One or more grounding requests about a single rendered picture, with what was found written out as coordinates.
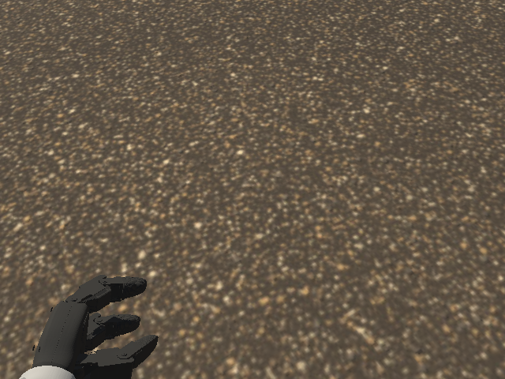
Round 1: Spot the left robot hand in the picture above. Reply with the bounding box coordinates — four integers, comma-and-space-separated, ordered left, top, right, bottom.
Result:
32, 275, 158, 379

